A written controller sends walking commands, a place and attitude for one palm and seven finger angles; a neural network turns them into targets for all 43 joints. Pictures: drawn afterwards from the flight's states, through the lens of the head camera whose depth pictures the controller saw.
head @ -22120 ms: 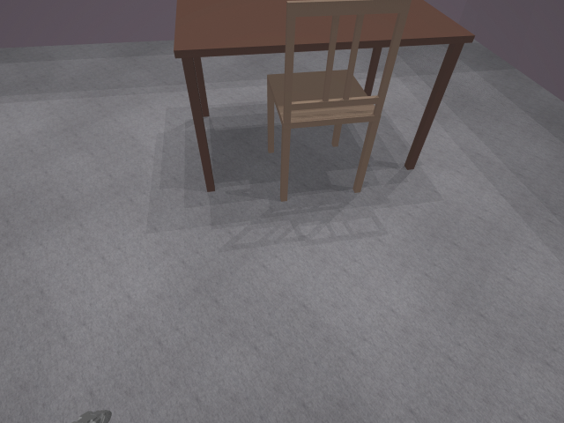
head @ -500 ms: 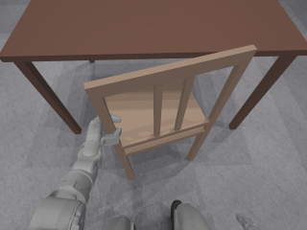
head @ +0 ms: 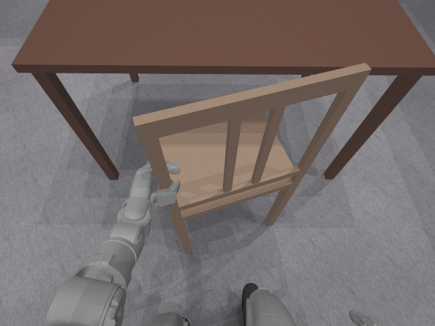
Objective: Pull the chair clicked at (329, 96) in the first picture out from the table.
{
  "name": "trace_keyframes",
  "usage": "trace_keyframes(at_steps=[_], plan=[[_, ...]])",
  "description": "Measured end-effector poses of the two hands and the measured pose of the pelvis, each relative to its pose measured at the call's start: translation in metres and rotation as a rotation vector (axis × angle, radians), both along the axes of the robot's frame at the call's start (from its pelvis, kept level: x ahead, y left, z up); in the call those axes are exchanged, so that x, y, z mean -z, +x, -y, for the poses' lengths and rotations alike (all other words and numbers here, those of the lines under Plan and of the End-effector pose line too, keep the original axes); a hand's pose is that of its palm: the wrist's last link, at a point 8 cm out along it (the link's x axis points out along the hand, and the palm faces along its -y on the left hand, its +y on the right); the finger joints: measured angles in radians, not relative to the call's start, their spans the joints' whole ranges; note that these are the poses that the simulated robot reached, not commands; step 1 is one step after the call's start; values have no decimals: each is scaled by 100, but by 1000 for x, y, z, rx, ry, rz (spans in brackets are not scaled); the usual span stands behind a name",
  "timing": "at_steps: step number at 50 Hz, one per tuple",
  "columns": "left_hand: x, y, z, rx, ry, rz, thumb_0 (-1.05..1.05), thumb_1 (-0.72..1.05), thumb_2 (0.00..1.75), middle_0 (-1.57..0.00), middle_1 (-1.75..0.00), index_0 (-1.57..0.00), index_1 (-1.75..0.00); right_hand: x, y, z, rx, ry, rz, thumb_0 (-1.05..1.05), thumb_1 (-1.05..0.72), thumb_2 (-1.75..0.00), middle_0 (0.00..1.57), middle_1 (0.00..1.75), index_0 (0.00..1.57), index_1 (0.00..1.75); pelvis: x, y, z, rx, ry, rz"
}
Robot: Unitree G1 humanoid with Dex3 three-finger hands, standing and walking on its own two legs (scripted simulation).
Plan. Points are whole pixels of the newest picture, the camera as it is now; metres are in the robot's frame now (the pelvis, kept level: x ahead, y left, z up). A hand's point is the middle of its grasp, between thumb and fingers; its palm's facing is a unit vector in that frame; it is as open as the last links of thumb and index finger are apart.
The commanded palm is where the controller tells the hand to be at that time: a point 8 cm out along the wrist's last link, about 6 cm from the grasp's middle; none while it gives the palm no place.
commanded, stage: step backward, pulling the chair out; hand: left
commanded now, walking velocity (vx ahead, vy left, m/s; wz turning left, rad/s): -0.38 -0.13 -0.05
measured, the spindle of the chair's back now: (230, 160) +0.45 -0.04 -0.05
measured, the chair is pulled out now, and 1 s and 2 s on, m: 0.19 0.33 0.52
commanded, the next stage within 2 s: stop walking, hand still on the chair in 1.56 s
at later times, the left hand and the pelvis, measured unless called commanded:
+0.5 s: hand (168, 225) +0.30 +0.10 -0.06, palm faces -0.08 -0.98 -0.19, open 5.7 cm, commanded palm +0.31 +0.15 -0.05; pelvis -0.07 +0.00 +0.00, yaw -2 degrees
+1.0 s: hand (159, 272) +0.22 +0.11 -0.06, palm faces -0.06 -0.98 -0.20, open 5.7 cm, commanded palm +0.23 +0.15 -0.05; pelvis -0.15 -0.01 +0.00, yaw -3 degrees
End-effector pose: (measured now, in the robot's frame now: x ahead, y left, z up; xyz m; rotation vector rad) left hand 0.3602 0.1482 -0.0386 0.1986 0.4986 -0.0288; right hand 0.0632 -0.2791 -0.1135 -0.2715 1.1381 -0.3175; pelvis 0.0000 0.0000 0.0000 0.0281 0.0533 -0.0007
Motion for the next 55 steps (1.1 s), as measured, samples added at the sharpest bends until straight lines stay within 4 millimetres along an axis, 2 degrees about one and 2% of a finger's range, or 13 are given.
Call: trace_keyframes(at_steps=[4,9,14,24,28,34,40,45,51,55], plan=[[0,-10,-3,11,-3,-5,3,62,68,-21,-122,-50,-145,-4,-6,-10,-2,8,4,0,-90,-89,20,30,20,30,-3,-3,-2,14,-15,4],[0,-18,-5,2,13,7,2,60,71,-23,-122,-50,-145,5,-10,-22,-13,72,7,0,-90,-89,20,30,20,30,-2,-13,8,41,-28,15],[-1,-30,-1,-32,20,6,3,59,72,-25,-120,-50,-145,13,-20,-18,17,100,35,0,-90,-89,20,30,21,30,1,-31,16,33,-28,13],[-1,-68,0,3,8,3,1,61,68,-21,-122,-50,-145,3,-67,-4,19,13,21,0,-90,-89,20,30,20,30,1,-64,0,33,-16,21],[0,-83,-2,2,13,14,1,60,69,-22,-123,-50,-145,6,-81,-7,9,36,10,0,-90,-89,20,30,20,30,3,-73,8,43,-25,23],[0,-104,1,-26,27,19,1,59,71,-24,-121,-50,-145,14,-97,-6,23,77,30,0,-90,-89,20,30,20,30,3,-99,19,41,-31,35],[-1,-127,1,-29,9,-2,1,60,70,-21,-121,-50,-145,7,-118,-2,15,37,38,0,-90,-89,20,30,20,30,1,-117,7,22,-19,18],[-2,-144,-5,1,9,-6,1,61,69,-19,-121,-50,-145,0,-138,-7,4,13,28,0,-90,-89,20,30,20,30,-1,-133,0,37,-11,21],[-2,-163,-9,-14,25,6,0,59,71,-22,-121,-50,-145,8,-154,-16,-10,71,23,0,-90,-89,20,30,20,30,0,-154,12,54,-38,33],[-2,-178,-7,-34,36,10,0,58,72,-24,-120,-50,-145,13,-167,-13,12,90,49,0,-90,-89,20,30,21,30,3,-173,18,46,-33,35]])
